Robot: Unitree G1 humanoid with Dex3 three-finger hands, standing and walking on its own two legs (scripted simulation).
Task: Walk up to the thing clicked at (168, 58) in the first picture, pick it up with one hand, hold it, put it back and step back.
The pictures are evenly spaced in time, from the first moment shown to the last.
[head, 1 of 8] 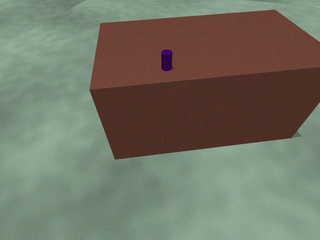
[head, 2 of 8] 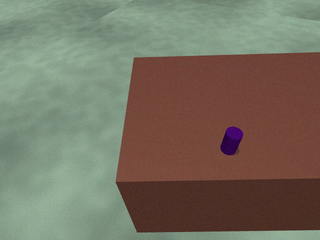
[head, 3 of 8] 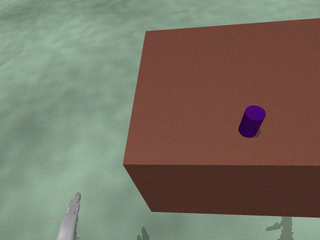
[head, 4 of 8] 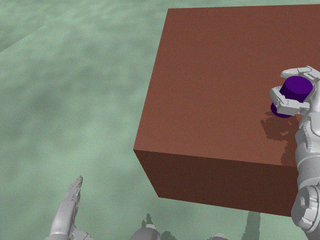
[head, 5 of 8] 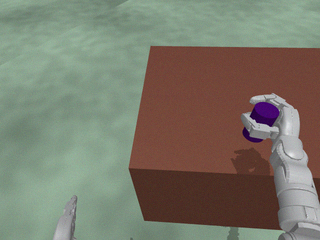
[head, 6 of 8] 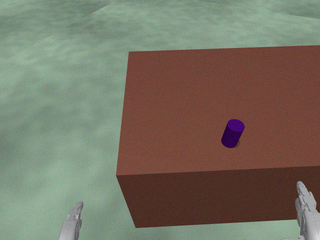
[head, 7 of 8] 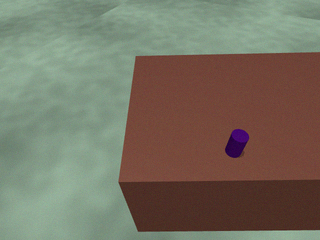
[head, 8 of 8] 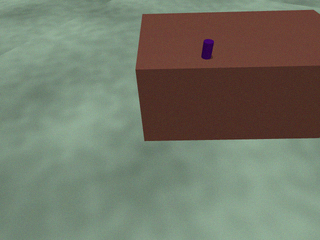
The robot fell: no
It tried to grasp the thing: yes
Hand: right
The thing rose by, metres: 0.24
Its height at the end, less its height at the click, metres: +0.00
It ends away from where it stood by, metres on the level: 0.01
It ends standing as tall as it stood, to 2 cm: yes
